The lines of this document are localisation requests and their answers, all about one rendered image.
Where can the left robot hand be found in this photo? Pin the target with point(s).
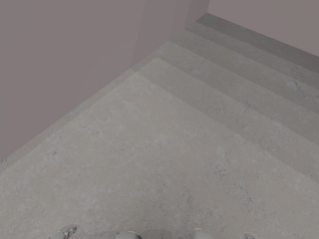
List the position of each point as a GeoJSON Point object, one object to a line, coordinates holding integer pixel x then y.
{"type": "Point", "coordinates": [65, 232]}

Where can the robot right thigh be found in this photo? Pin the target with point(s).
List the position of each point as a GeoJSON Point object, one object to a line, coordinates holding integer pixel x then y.
{"type": "Point", "coordinates": [199, 234]}

